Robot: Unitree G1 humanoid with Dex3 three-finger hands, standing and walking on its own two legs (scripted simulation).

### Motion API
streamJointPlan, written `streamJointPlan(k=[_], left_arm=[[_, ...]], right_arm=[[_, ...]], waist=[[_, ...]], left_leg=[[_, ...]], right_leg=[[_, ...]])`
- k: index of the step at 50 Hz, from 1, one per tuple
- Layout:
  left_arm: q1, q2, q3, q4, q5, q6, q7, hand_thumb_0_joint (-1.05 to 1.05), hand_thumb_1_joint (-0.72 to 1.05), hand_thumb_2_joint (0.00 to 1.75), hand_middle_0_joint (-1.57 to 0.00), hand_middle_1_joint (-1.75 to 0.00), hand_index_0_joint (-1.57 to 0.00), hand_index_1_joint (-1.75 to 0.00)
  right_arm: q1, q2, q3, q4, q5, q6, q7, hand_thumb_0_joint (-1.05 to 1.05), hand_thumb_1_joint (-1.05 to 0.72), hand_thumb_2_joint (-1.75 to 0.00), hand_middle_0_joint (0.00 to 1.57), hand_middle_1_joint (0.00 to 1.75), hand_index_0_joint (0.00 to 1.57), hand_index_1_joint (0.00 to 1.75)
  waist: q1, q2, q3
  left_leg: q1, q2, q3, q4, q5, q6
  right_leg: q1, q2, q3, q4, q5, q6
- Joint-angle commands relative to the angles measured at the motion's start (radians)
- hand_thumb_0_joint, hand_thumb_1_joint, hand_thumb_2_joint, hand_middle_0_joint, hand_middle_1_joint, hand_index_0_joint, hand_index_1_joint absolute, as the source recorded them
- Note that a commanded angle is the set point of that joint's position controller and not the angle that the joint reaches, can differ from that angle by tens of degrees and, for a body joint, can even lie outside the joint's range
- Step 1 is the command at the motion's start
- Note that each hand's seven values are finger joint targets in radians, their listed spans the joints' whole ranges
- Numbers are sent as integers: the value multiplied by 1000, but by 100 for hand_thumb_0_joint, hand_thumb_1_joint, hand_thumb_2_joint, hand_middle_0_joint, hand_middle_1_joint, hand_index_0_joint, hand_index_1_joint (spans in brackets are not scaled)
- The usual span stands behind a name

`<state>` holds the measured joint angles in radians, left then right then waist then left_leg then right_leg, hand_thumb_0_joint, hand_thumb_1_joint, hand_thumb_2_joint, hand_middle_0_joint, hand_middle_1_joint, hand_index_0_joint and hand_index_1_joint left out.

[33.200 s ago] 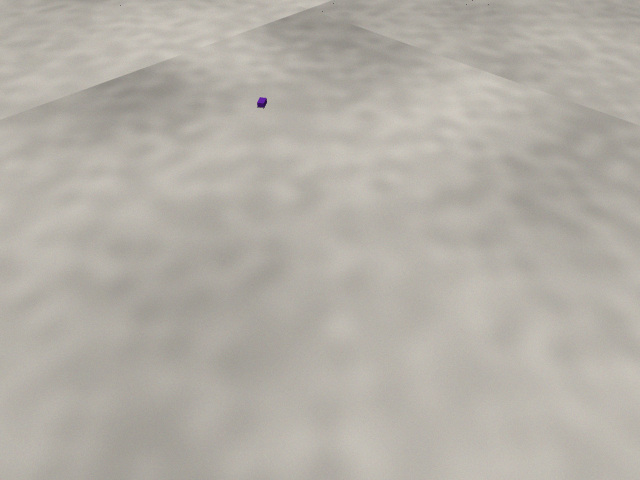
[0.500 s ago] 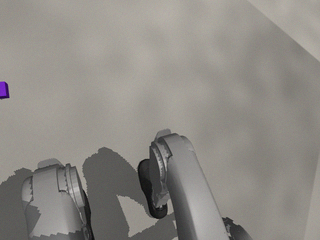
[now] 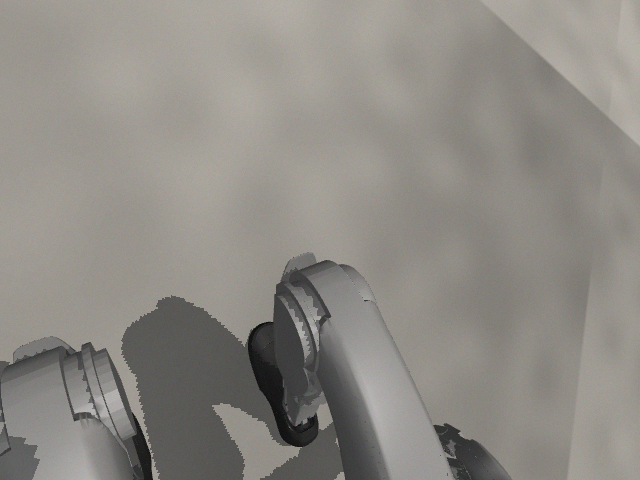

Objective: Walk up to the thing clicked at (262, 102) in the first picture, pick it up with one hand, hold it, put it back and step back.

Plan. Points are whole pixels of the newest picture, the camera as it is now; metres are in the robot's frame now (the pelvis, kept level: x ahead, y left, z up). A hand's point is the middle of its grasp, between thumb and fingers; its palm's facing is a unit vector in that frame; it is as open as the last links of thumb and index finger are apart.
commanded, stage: rest palm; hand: left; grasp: from above
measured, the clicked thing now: out of the picture +0.49 +0.34 -0.31
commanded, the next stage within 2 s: none
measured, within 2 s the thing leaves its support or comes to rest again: neither
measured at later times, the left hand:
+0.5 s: hand out of the picture +0.44 +0.32 -0.24, palm faces -0.42 -0.04 -0.91, open 13.2 cm
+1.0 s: hand out of the picture +0.45 +0.33 -0.27, palm faces -0.55 -0.10 -0.83, open 13.4 cm
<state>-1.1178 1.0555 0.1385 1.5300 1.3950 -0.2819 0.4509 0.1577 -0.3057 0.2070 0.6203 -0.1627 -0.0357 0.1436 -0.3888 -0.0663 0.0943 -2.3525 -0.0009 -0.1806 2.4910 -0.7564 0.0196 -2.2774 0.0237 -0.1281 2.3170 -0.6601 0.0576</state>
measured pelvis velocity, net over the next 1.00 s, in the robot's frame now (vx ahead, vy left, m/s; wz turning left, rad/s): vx -0.01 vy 0.00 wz -0.02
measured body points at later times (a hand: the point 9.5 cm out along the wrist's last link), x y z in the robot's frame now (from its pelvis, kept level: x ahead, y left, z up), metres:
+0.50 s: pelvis -0.01 +0.00 -0.01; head +0.25 +0.14 +0.33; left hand +0.46 +0.32 -0.19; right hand +0.06 -0.27 -0.06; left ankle +0.05 +0.12 -0.29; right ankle +0.11 -0.12 -0.29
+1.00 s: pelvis -0.01 +0.00 -0.01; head +0.30 +0.11 +0.30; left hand +0.48 +0.33 -0.22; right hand +0.03 -0.26 -0.07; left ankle +0.05 +0.12 -0.29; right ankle +0.11 -0.12 -0.29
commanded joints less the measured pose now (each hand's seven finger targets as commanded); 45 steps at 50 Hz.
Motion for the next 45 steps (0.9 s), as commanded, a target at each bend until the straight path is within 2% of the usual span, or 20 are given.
streamJointPlan(k=[1, 3, 5, 6, 8, 11, 12, 15, 17, 21, 24, 25, 27, 30, 33, 34, 35, 39, 42, 45], left_arm=[[-145, 198, -31, -60, -81, 41, -60, 0, -35, 81, -23, -85, -24, -84], [-111, 157, -51, -7, -102, 34, -106, 0, -37, 82, -20, -90, -22, -88], [-191, 142, -74, -63, -116, 2, -146, 0, -35, 81, -21, -92, -23, -90], [-197, 156, -72, -64, -123, -23, -152, 0, -34, 80, -22, -91, -24, -89], [-264, 187, -72, -89, -132, -88, -155, 0, -31, 78, -23, -92, -26, -89], [-268, 241, -59, -100, -107, -190, -110, 0, -30, 77, -23, -92, -26, -88], [-259, 261, -50, -98, -89, -216, -83, 0, -31, 77, -21, -94, -25, -90], [-267, 301, -39, -115, -20, -255, 20, 0, -35, 82, -17, -95, -20, -92], [-278, 299, -37, -125, 20, -247, 94, 0, -37, 84, -18, -92, -20, -90], [-221, 208, -81, 9, 71, -169, 233, 0, -39, 86, -19, -87, -19, -87], [-242, 175, -106, 80, 74, -82, 302, 0, -40, 87, -20, -86, -19, -86], [-237, 152, -123, 110, 65, -49, 310, 0, -40, 86, -20, -87, -20, -87], [-266, 166, -109, 125, 41, 12, 315, 0, -39, 86, -18, -89, -19, -88], [-300, 174, -90, 130, -2, 80, 266, 0, -38, 84, -18, -93, -19, -91], [-315, 195, -58, 103, -63, 98, 186, 0, -38, 83, -17, -95, -19, -92], [-289, 240, -31, 112, -63, 100, 158, 0, -39, 84, -17, -96, -19, -94], [-286, 257, -32, 105, -69, 98, 130, 0, -38, 83, -18, -95, -20, -93], [-209, 266, -29, 62, -80, 73, 28, 0, -41, 83, -16, -100, -18, -97], [-164, 323, 9, -30, -89, 41, -17, 0, -42, 84, -16, -99, -18, -97], [-147, 336, 28, -85, -104, -15, -31, 0, -41, 84, -17, -95, -18, -94]], right_arm=[[210, -308, -101, 1, 12, 21, -4, 0, -92, -91, 20, 30, 20, 30], [201, -329, -100, -20, 14, 25, -6, 0, -92, -91, 20, 30, 20, 30], [212, -336, -87, -11, 7, 26, -10, 0, -93, -91, 20, 30, 20, 30], [198, -334, -81, -9, 1, 28, -14, 0, -92, -91, 20, 30, 20, 30], [197, -350, -62, -6, -10, 28, -19, 0, -92, -91, 20, 30, 20, 30], [165, -352, -37, -9, -37, 32, -26, 0, -92, -91, 20, 30, 20, 30], [145, -351, -33, -5, -45, 37, -30, 0, -92, -91, 20, 30, 20, 30], [90, -334, -26, -6, -58, 45, -31, 0, -91, -90, 20, 30, 20, 30], [65, -333, -31, 14, -67, 43, -36, 0, -91, -91, 20, 30, 20, 30], [53, -329, -33, 66, -82, 22, -40, 0, -92, -91, 20, 30, 20, 30], [61, -328, -32, 86, -81, -1, -36, 0, -92, -91, 20, 30, 20, 30], [55, -327, -36, 87, -80, -14, -32, 0, -92, -91, 20, 30, 20, 30], [68, -341, -39, 84, -72, -37, -23, 0, -92, -91, 20, 30, 20, 30], [96, -355, -42, 70, -58, -74, -6, 0, -92, -91, 20, 30, 20, 30], [101, -362, -35, 39, -42, -105, 6, 0, -92, -91, 20, 30, 20, 30], [113, -370, -32, 42, -39, -108, 5, 0, -93, -91, 20, 30, 20, 30], [107, -367, -30, 19, -32, -108, 4, 0, -93, -91, 20, 30, 20, 30], [116, -359, -32, -10, -28, -94, 1, 0, -93, -91, 20, 30, 20, 30], [156, -374, -25, -20, -34, -71, -1, 0, -93, -91, 20, 30, 20, 30], [170, -373, -11, -41, -38, -41, -3, 0, -93, -91, 20, 30, 20, 30]], waist=[[5, 449, -683], [-28, 357, -632], [-47, 338, -573], [-40, 323, -582], [-59, 336, -544], [-36, 382, -566], [-15, 414, -585], [-1, 527, -644], [-3, 578, -670], [-30, 536, -590], [-44, 513, -554], [-46, 501, -551], [-57, 501, -551], [-70, 488, -567], [-80, 475, -582], [-72, 481, -587], [-57, 477, -605], [-38, 481, -631], [-33, 521, -668], [-32, 475, -691]], left_leg=[[516, 18, 66, -259, 408, 6], [456, 15, 61, -253, 369, 12], [436, 13, 50, -259, 316, 8], [444, 16, 44, -258, 288, 9], [465, 17, 17, -259, 232, -2], [537, 18, 14, -249, 192, -10], [568, 19, 19, -247, 188, -14], [654, 29, 20, -275, 191, -25], [679, 31, 21, -280, 236, -27], [599, 31, 32, -269, 268, -24], [543, 31, 32, -272, 262, -23], [534, 32, 27, -271, 252, -23], [526, 32, 25, -268, 250, -18], [535, 36, 14, -253, 253, -10], [528, 41, -4, -243, 253, -8], [525, 40, 0, -243, 258, -7], [507, 37, 6, -244, 247, -5], [495, 28, 32, -228, 290, -6], [547, 32, 34, -213, 415, -22], [531, 30, 34, -191, 449, -17]], right_leg=[[410, 32, -70, -196, 322, -83], [422, 29, -75, -205, 311, -79], [401, 24, -86, -216, 262, -80], [403, 27, -90, -223, 241, -80], [372, 24, -101, -226, 186, -84], [370, 30, -105, -217, 142, -85], [365, 31, -100, -210, 140, -85], [351, 38, -102, -172, 151, -81], [326, 39, -109, -157, 189, -80], [278, 51, -116, -160, 221, -84], [270, 56, -112, -165, 240, -85], [255, 57, -109, -156, 241, -86], [253, 51, -110, -152, 252, -81], [249, 36, -111, -134, 264, -74], [274, 20, -110, -129, 256, -69], [293, 19, -104, -131, 254, -70], [318, 25, -100, -139, 242, -74], [402, 36, -90, -150, 267, -78], [469, 37, -98, -154, 344, -85], [530, 40, -107, -159, 378, -86]])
